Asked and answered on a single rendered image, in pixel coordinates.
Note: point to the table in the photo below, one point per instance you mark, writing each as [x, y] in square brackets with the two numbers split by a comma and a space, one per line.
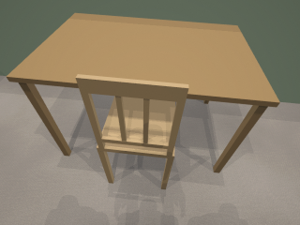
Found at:
[213, 59]

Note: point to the chair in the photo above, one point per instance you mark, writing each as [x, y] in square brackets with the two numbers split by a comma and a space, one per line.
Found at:
[143, 119]

